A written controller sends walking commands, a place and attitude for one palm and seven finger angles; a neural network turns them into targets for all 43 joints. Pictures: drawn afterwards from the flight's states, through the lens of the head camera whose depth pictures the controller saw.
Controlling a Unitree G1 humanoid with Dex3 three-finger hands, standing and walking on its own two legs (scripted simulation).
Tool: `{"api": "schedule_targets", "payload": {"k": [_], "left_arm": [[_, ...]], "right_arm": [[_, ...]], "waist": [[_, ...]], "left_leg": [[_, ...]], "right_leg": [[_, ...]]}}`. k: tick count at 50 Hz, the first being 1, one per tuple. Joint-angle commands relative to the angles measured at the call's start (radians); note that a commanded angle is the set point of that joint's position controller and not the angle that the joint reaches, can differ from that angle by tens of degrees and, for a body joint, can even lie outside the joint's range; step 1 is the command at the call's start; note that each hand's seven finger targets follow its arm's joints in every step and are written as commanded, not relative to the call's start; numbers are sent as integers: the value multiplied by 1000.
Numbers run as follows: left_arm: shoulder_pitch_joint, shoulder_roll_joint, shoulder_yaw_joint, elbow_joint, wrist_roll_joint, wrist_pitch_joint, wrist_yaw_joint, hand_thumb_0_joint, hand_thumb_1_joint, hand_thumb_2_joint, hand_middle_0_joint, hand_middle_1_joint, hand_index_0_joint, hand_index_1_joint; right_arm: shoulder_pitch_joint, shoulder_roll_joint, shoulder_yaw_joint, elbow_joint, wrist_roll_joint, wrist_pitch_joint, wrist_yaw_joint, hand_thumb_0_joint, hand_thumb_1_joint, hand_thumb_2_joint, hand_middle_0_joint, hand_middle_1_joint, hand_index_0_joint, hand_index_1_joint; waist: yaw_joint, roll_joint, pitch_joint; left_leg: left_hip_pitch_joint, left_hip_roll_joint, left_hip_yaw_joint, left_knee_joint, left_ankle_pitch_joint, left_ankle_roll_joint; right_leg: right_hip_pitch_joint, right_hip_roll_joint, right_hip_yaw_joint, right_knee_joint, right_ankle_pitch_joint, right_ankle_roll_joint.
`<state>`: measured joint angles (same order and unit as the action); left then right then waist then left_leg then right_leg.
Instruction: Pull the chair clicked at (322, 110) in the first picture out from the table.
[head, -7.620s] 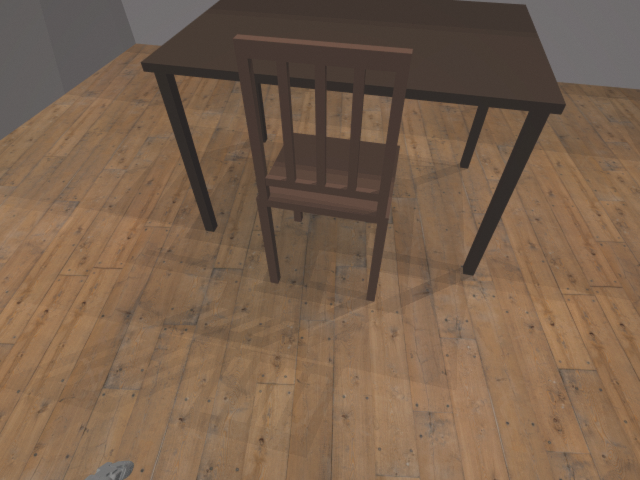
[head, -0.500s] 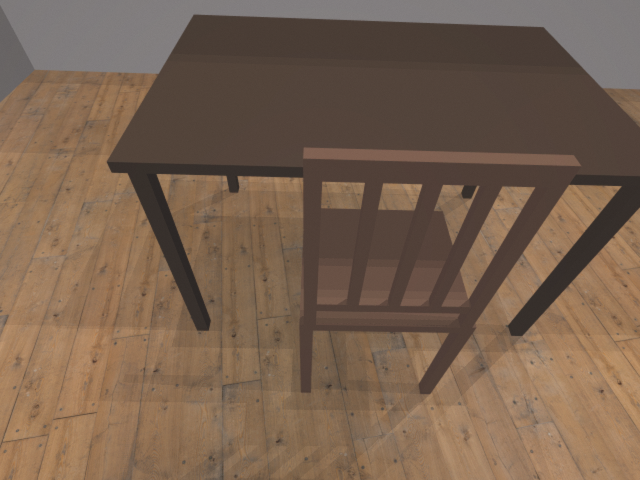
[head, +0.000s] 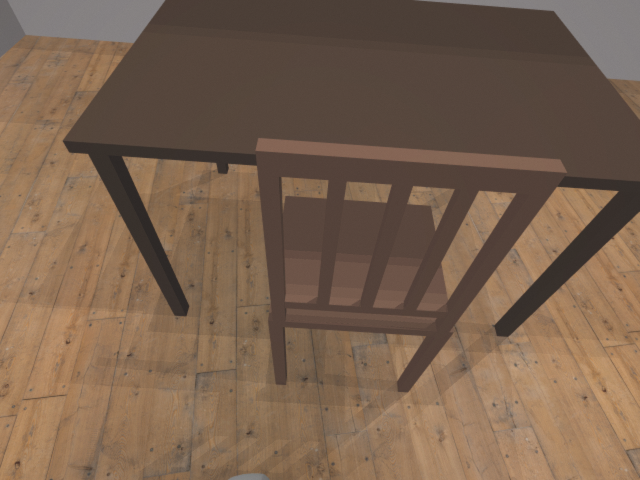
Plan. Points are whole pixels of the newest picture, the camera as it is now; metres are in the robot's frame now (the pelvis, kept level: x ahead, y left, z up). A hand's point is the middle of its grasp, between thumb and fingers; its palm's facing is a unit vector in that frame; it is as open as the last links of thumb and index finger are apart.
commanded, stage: shuffle to correct the standing spot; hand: left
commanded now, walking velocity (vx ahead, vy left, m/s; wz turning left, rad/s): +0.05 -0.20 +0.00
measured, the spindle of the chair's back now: (381, 253) +0.48 -0.07 -0.06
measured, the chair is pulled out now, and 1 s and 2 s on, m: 0.00 0.00 0.00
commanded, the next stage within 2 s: come to a stop and stand still in 0.90 s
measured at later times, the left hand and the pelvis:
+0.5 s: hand out of the picture +0.06 +0.07 -0.16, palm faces +0.03 -0.96 -0.26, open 7.4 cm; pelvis +0.03 -0.13 +0.00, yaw +2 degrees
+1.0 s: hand out of the picture +0.08 -0.05 -0.17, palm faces +0.02 -0.97 -0.24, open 7.4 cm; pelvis +0.05 -0.25 +0.00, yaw +0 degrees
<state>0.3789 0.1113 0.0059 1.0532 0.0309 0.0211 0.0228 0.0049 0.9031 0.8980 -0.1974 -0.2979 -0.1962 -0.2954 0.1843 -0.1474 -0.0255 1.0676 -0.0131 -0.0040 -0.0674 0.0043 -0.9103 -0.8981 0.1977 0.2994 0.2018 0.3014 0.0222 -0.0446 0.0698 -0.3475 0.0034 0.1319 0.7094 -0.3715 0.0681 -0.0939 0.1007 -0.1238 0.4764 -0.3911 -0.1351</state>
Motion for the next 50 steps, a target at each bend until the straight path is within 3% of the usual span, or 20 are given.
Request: {"api": "schedule_targets", "payload": {"k": [1, 2, 3, 7, 10, 15, 18, 20, 21, 22, 24, 27, 31, 33, 34, 35, 37, 41, 48, 50], "left_arm": [[14, 99, 38, -72, -18, -7, -7, 0, 900, 900, -200, -300, -200, -300], [29, 107, 39, -94, -12, -1, -2, 0, 900, 900, -200, -300, -200, -300], [18, 145, 53, -111, 7, 13, -1, 0, 900, 900, -200, -300, -200, -300], [8, 113, 56, -113, 13, 36, -30, 0, 900, 900, -200, -300, -200, -300], [-2, 93, 52, -115, 2, 39, -37, 0, 900, 900, -200, -300, -200, -300], [-119, 105, 49, -156, 1, 25, -40, 0, 900, 900, -200, -300, -200, -300], [-46, 134, 56, -137, -3, 14, -43, 0, 900, 900, -200, -300, -200, -300], [37, 217, 69, -104, 0, -3, -34, 0, 900, 900, -200, -300, -200, -300], [55, 302, 83, -94, 9, -4, -22, 0, 900, 900, -200, -300, -200, -300], [61, 304, 72, -112, 10, 5, -17, 0, 900, 900, -200, -300, -200, -300], [-27, 260, 72, -120, 12, 11, -5, 0, 900, 900, -200, -300, -200, -300], [-57, 215, 59, -129, 15, 12, 3, 0, 900, 900, -200, -300, -200, -300], [-69, 216, 55, -120, 2, 22, 4, 0, 900, 900, -200, -300, -200, -300], [-68, 166, 46, -124, -13, 23, -5, 0, 900, 900, -200, -300, -200, -300], [-31, 125, 39, -129, -17, 21, -10, 0, 900, 900, -200, -300, -200, -300], [-34, 156, 46, -145, -10, 35, -5, 0, 900, 900, -200, -300, -200, -300], [-68, 173, 63, -133, 10, 49, -11, 0, 900, 900, -200, -300, -200, -300], [-50, 151, 62, -122, -5, 58, -29, 0, 900, 900, -200, -300, -200, -300], [-32, 136, 56, -126, -3, 39, -31, 0, 900, 900, -200, -300, -200, -300], [3, 223, 67, -116, 6, 26, -21, 0, 900, 900, -200, -300, -200, -300]], "right_arm": [[340, -161, -31, 38, -20, -19, -27, 0, -900, -900, 200, 300, 200, 300], [313, -211, -34, 8, -15, -11, -23, 0, -900, -900, 200, 300, 200, 300], [226, -222, -34, -35, -13, -5, -14, 0, -900, -900, 200, 300, 200, 300], [13, -160, -27, -99, -18, -29, -3, 0, -900, -900, 200, 300, 200, 300], [30, -192, -44, -105, -20, -23, 12, 0, -900, -900, 200, 300, 200, 300], [112, -234, -74, -89, -25, 5, 28, 0, -900, -900, 200, 300, 200, 300], [94, -254, -85, -94, -20, 17, 27, 0, -900, -900, 200, 300, 200, 300], [113, -186, -76, -98, -12, 18, 33, 0, -900, -900, 200, 300, 200, 300], [110, -102, -56, -123, -11, 21, 34, 0, -900, -900, 200, 300, 200, 300], [67, -108, -48, -140, -6, 27, 26, 0, -900, -900, 200, 300, 200, 300], [89, -122, -54, -118, -6, 29, 22, 0, -900, -900, 200, 300, 200, 300], [60, -106, -41, -102, 0, 17, 28, 0, -900, -900, 200, 300, 200, 300], [135, -74, -21, -65, -2, 11, 18, 0, -900, -900, 200, 300, 200, 300], [244, -144, -26, -26, -9, -2, 4, 0, -900, -900, 200, 300, 200, 300], [260, -215, -40, -34, -16, -7, 2, 0, -900, -900, 200, 300, 200, 300], [256, -257, -44, -56, -18, 3, 1, 0, -900, -900, 200, 300, 200, 300], [111, -208, -37, -83, -22, -2, -1, 0, -900, -900, 200, 300, 200, 300], [19, -203, -42, -110, -19, -6, 3, 0, -900, -900, 200, 300, 200, 300], [68, -261, -90, -81, -12, 30, 19, 0, -900, -900, 200, 300, 200, 300], [103, -182, -85, -85, -3, 36, 27, 0, -900, -900, 200, 300, 200, 300]], "waist": [[-133, 176, -108], [-110, 212, -96], [-77, 81, -27], [25, 125, 57], [15, 164, 1], [-56, 228, -26], [-20, 210, -87], [7, 1, -127], [17, -310, -118], [44, -282, -125], [5, -324, -101], [-3, -190, -47], [-46, -74, -40], [-86, 62, -72], [-80, 268, -80], [-84, 235, -67], [-28, 208, 30], [8, 218, -15], [-12, 150, -96], [-13, -114, -95]], "left_leg": [[378, 314, -411, -331, 539, 188], [336, 525, -677, -402, 637, 324], [168, 527, -663, -455, 359, 342], [-49, 319, -353, -493, 162, 162], [3, 252, -207, -454, 216, 119], [90, 258, -220, -407, 153, 88], [67, 247, -208, -277, 147, 27], [-54, 122, -93, -36, 45, -41], [-221, 6, 3, 167, -227, -79], [-202, 22, -71, 301, -309, -59], [-212, 45, -73, 408, -236, -48], [-145, 30, -26, 261, -195, -53], [114, 1, -4, -141, 67, -43], [317, 130, -151, -379, 294, -1], [349, 374, -434, -397, 526, 102], [240, 487, -561, -407, 533, 214], [65, 398, -419, -453, 341, 187], [65, 310, -207, -401, 416, 121], [88, 274, -178, -239, 247, 25], [-31, 124, -40, 7, 74, -52]], "right_leg": [[-288, -95, 85, 514, 354, 120], [-441, -48, 141, 779, -200, 131], [-428, -99, 235, 837, -211, 110], [-393, -145, 226, 774, 31, 131], [-343, -152, 132, 561, 42, 163], [-318, -137, 53, 281, 3, 184], [-153, -113, 29, 66, 104, 177], [28, -199, 145, -105, 229, 147], [87, -373, 352, -155, 403, 79], [8, -415, 378, -189, 432, 5], [-5, -360, 340, -177, 457, -43], [-31, -316, 218, -69, 724, -57], [-136, -278, 216, -25, 643, -23], [-232, -187, 166, 183, 399, 62], [-388, -88, 110, 397, -89, 119], [-396, -93, 186, 578, -212, 129], [-417, -125, 221, 694, -99, 144], [-335, -143, 182, 573, -32, 164], [-121, -116, 53, 26, 131, 172], [-16, -241, 204, -138, 326, 129]]}}
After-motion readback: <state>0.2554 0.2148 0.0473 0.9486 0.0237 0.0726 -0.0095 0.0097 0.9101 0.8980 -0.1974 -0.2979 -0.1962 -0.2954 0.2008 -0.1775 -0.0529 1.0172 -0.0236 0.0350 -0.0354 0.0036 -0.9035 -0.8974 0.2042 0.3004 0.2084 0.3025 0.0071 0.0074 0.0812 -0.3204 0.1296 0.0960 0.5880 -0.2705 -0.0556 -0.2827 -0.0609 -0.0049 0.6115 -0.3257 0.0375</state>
